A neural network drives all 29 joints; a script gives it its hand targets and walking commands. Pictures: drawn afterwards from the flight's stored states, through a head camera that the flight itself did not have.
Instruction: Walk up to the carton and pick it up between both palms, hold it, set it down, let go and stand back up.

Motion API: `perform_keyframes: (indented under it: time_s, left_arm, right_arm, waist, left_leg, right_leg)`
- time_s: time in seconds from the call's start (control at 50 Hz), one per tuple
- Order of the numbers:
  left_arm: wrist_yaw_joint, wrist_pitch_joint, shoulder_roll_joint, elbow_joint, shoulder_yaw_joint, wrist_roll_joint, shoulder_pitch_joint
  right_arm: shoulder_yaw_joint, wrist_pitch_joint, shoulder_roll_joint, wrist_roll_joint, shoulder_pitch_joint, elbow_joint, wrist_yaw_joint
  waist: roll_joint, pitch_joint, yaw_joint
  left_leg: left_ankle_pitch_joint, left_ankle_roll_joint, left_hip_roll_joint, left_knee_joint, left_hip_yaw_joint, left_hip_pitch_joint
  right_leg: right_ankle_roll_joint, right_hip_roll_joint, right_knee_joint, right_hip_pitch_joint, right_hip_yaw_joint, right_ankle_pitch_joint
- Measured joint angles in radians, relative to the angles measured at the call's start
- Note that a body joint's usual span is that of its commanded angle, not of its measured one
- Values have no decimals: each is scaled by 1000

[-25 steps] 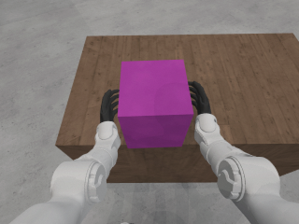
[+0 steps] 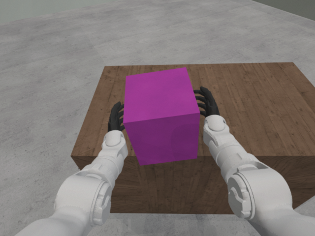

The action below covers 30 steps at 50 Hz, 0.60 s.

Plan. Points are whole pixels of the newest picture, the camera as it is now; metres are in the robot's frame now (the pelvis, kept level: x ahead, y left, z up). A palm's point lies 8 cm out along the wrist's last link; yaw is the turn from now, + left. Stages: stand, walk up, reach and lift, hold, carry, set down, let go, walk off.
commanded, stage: reach and lift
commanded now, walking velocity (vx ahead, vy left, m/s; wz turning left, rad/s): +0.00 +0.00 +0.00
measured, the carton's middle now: (162, 117) +0.45 +0.01 +0.06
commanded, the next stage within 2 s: hold in 1.66 s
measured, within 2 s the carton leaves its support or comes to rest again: neither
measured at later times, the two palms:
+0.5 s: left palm (108, 109) +0.40 +0.15 +0.14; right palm (215, 98) +0.41 -0.12 +0.17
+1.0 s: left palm (107, 96) +0.41 +0.14 +0.18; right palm (221, 92) +0.40 -0.13 +0.19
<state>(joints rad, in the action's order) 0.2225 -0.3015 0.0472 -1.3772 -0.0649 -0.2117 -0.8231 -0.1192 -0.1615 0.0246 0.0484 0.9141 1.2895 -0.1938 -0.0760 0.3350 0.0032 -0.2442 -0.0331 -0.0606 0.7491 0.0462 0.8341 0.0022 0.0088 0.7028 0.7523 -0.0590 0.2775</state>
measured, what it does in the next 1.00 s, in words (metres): stands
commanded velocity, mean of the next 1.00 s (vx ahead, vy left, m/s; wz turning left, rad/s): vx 0.00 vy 0.00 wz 0.00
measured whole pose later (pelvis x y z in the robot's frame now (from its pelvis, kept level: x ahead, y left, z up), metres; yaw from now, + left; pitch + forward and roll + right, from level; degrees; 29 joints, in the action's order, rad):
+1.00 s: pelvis +0.04 +0.00 +0.04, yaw +0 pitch -3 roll -1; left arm 0.11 0.44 -0.06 -0.41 -0.26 0.24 -0.57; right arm 0.03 0.24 0.00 -0.20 0.65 0.66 -0.30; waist 0.06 0.06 0.09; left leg -0.17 -0.02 -0.02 0.37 0.05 0.15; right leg 0.01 0.00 0.29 0.06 -0.02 0.18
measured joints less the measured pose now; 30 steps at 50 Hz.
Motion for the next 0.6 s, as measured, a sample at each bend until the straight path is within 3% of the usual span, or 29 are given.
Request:
perform_keyframes:
  time_s: [0.1,0.24,0.42,0.5,0.6]
  left_arm:
    - [-15,91,23,-13,-45,19,-104]
    - [-35,197,30,23,-163,150,-156]
    - [-61,320,-33,250,-281,352,3]
    - [-63,380,-56,391,-247,354,107]
    - [-44,453,-59,536,-177,297,181]
  right_arm:
    - [-76,85,8,17,92,3,-3]
    - [-145,161,-3,8,110,-46,-15]
    - [-80,183,-30,-55,-19,-134,-21]
    - [-49,178,-47,-81,-93,-181,-18]
    - [-12,201,-54,-124,-151,-266,-24]
  waist:
    - [32,-21,23]
    - [81,-85,50]
    - [98,-189,15]
    - [94,-220,1]
    - [88,-235,4]
  left_leg:
    - [16,1,21,-17,3,-42]
    - [38,0,31,-118,-9,-217]
    - [68,11,24,-299,-38,-522]
    - [72,12,24,-330,-36,-582]
    - [78,13,27,-334,-16,-574]
  right_leg:
    - [-2,-7,17,-23,16,0]
    - [1,-6,-68,-179,45,-24]
    - [11,0,-287,-491,74,-85]
    - [13,-1,-342,-564,71,-100]
    - [14,-3,-369,-574,51,-111]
